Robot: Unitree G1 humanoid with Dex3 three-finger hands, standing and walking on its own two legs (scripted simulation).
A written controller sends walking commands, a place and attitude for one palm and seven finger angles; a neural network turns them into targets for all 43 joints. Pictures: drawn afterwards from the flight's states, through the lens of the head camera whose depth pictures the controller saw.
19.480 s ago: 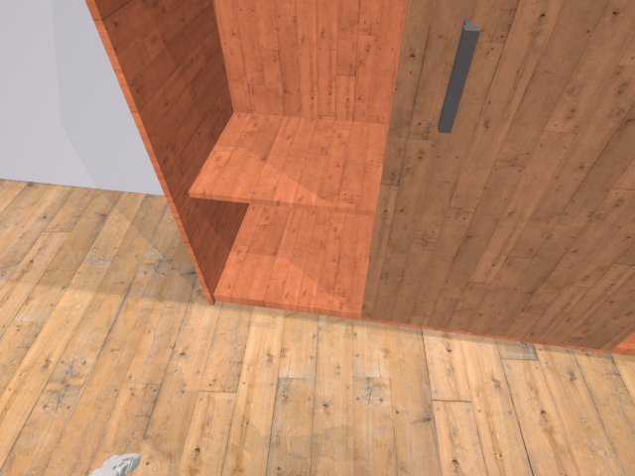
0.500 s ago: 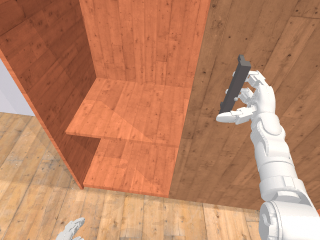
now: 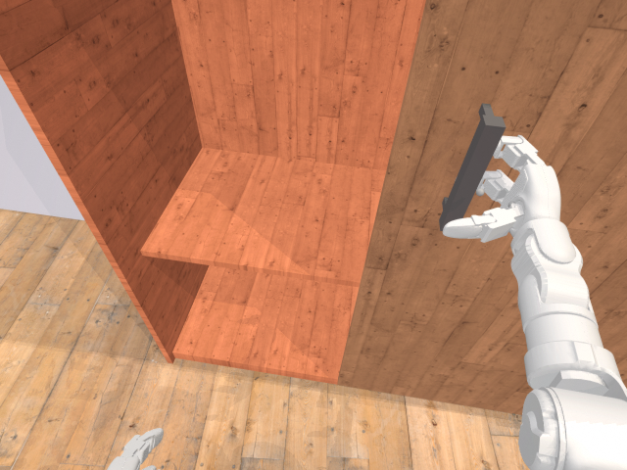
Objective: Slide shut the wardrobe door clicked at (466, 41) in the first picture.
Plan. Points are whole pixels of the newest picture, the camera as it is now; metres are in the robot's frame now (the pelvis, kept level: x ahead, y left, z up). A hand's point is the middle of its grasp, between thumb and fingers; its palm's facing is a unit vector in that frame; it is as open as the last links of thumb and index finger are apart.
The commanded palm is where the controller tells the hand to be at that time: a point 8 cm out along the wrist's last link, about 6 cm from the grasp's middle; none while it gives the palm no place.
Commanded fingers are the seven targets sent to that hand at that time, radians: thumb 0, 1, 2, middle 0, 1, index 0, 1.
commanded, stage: move the hooked fingers beside the handle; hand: right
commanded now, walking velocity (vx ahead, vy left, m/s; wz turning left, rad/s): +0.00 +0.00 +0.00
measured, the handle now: (465, 171) +0.48 -0.14 +0.16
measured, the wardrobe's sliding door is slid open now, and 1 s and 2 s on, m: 0.54 0.54 0.54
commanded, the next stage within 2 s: none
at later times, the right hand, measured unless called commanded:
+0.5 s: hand (528, 209) +0.41 -0.20 +0.17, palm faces +0.07 +1.00 -0.03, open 13.9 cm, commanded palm +0.39 -0.24 +0.16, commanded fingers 0.00 0.50 -0.30 0.30 1.20 0.30 1.20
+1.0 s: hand (529, 227) +0.40 -0.21 +0.15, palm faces +0.08 +1.00 -0.01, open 14.0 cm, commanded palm +0.38 -0.25 +0.17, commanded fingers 0.00 0.50 -0.30 0.30 1.20 0.30 1.20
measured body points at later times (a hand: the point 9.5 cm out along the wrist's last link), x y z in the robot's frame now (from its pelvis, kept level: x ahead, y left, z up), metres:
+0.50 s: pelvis +0.02 -0.01 +0.00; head +0.02 +0.01 +0.45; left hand +0.13 +0.26 -0.11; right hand +0.40 -0.26 +0.17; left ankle -0.01 +0.11 -0.74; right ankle +0.03 -0.11 -0.74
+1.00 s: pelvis +0.03 -0.01 +0.00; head +0.02 +0.00 +0.45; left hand +0.18 +0.23 -0.10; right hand +0.39 -0.26 +0.15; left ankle -0.01 +0.11 -0.74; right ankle +0.03 -0.11 -0.74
